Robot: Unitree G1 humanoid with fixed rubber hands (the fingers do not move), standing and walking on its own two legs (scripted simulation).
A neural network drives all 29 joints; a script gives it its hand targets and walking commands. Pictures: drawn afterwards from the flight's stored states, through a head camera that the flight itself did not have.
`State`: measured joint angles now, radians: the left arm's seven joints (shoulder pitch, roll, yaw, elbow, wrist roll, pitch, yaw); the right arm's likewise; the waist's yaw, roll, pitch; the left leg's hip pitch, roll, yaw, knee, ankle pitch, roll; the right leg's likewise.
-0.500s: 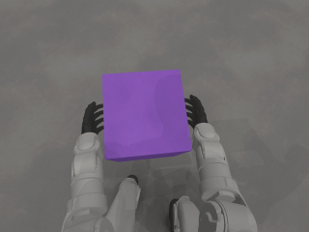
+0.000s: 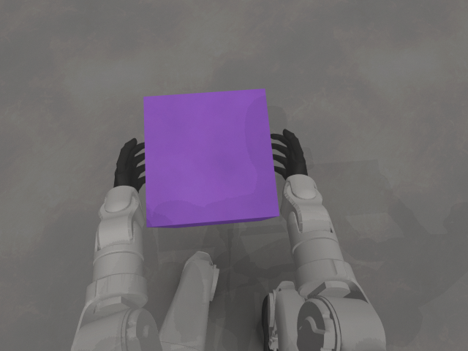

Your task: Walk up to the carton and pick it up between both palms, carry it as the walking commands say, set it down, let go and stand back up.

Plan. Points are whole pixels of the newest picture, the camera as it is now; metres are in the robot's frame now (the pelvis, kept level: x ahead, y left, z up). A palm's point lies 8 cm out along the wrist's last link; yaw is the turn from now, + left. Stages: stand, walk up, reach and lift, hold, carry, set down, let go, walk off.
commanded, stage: set down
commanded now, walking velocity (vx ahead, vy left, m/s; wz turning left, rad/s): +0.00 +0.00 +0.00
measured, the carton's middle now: (213, 170) +0.41 +0.13 -0.14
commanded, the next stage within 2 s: none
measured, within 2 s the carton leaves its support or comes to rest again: neither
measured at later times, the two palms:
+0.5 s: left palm (143, 180) +0.36 +0.27 -0.16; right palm (283, 170) +0.44 -0.01 -0.16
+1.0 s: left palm (151, 180) +0.38 +0.28 -0.25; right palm (273, 173) +0.46 +0.00 -0.24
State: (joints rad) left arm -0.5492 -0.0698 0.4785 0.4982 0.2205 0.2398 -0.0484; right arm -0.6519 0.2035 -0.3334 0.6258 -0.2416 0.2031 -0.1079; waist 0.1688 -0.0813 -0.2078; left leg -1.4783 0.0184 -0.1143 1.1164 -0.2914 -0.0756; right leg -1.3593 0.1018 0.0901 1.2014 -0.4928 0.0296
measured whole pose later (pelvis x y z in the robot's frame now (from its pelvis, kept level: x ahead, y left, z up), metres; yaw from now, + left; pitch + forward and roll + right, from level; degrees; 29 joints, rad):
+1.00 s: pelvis -0.04 +0.01 -0.13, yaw -3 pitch +47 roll -4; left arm -0.96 0.07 0.52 0.64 0.19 0.28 -0.03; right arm -1.09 0.10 -0.41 0.74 -0.21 0.25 -0.15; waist 0.17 -0.10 -0.10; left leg -2.06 0.00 -0.13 1.59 -0.36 -0.08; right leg -1.93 0.15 0.09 1.69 -0.59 0.08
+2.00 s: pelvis -0.07 +0.02 -0.23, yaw -5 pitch +33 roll -4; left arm -1.34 0.24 0.42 0.69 0.08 0.31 0.04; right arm -1.52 -0.12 -0.24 0.85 0.00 0.24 -0.21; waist 0.21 -0.10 0.52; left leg -2.15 -0.01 -0.16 1.99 -0.40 -0.09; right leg -2.00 0.22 0.07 2.08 -0.66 0.12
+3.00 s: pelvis -0.05 +0.01 -0.24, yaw -6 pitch +46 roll -2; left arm -1.24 0.25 0.52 0.87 0.15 0.24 -0.06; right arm -1.48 -0.08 -0.17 1.03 -0.05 0.19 -0.20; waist 0.22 -0.11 0.20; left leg -2.35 0.04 -0.14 1.97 -0.43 -0.10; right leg -2.24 0.26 0.10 2.08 -0.65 0.12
